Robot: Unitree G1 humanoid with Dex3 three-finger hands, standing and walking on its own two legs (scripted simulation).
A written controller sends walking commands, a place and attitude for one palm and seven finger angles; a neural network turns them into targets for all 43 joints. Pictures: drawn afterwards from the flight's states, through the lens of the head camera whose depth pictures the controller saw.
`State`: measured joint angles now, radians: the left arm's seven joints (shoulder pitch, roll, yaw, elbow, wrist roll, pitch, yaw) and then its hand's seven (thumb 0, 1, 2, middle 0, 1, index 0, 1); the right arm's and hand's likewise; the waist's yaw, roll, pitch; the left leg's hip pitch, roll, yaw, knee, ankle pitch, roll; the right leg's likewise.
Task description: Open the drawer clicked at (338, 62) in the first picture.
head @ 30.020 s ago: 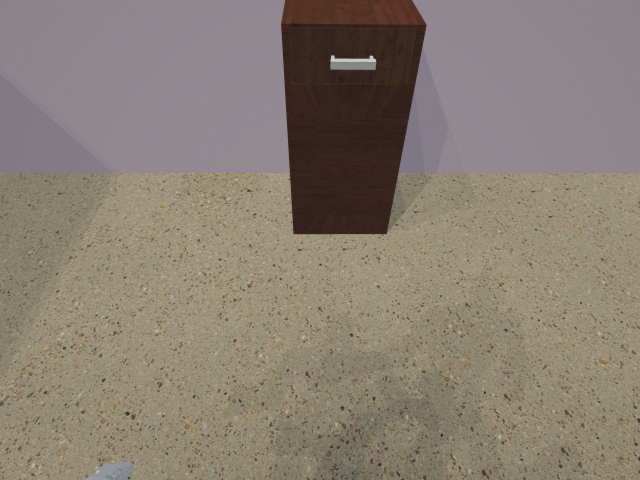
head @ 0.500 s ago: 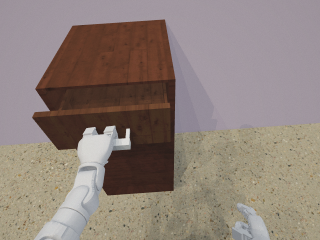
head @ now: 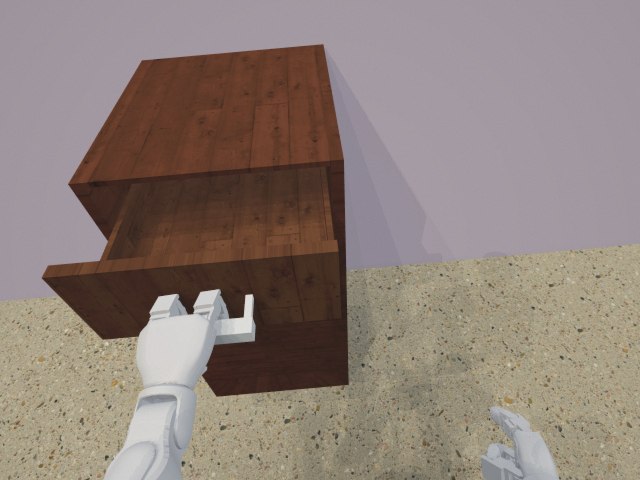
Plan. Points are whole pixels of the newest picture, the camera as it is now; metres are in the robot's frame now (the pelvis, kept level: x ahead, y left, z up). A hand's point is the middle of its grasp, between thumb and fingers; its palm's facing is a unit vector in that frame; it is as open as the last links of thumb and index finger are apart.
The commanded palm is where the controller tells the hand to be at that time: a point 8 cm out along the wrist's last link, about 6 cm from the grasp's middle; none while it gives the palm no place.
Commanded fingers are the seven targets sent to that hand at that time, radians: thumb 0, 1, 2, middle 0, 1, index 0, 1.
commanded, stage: pull the drawer open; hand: left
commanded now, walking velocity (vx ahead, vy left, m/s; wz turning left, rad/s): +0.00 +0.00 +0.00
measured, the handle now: (204, 319) +0.31 +0.19 +0.03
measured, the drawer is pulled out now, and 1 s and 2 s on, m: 0.17 0.30 0.30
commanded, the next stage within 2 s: open the thumb to release the handle in 1.20 s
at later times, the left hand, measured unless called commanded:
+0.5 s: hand (190, 405) +0.21 +0.18 +0.01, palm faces +0.01 -0.16 -0.99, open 5.8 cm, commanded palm +0.16 +0.19 +0.07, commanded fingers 0.00 0.90 0.90 -0.40 -1.35 -0.40 -1.35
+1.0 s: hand (179, 477) +0.13 +0.17 +0.01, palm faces +0.02 -0.19 -0.98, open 5.9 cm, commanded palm +0.08 +0.17 +0.07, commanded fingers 0.00 0.90 0.90 -0.40 -1.35 -0.40 -1.35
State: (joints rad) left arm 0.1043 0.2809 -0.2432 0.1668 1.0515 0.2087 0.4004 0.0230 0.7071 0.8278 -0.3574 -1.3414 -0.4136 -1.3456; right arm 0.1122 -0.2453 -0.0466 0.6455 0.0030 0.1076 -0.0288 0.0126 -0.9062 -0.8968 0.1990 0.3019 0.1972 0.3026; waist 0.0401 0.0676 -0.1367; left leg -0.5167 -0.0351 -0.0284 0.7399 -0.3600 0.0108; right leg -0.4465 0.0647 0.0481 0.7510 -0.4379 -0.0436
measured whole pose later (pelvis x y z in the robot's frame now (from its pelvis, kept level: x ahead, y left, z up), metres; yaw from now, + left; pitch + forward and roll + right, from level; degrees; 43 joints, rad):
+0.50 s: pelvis +0.00 -0.01 +0.00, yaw -1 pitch +7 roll +1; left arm 0.41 0.28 -0.22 -0.10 1.04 0.18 0.37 0.07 0.70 0.76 -0.31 -1.34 -0.41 -1.34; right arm 0.13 -0.25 -0.03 0.57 -0.01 0.11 0.02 0.01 -0.90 -0.90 0.20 0.30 0.20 0.30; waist 0.04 0.06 -0.14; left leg -0.49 -0.02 -0.01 0.74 -0.37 0.00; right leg -0.43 0.08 0.06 0.76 -0.44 -0.05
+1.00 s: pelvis -0.01 -0.01 -0.02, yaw -1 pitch +7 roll +1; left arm 0.72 0.29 -0.20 -0.31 1.05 0.07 0.42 0.07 0.68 0.74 -0.29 -1.35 -0.41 -1.35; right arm 0.11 -0.20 0.01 0.49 -0.03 0.08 0.10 0.01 -0.90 -0.90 0.20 0.30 0.20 0.30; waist 0.08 0.07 -0.16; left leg -0.56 -0.01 -0.02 0.85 -0.42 -0.01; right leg -0.50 0.09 0.05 0.88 -0.49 -0.07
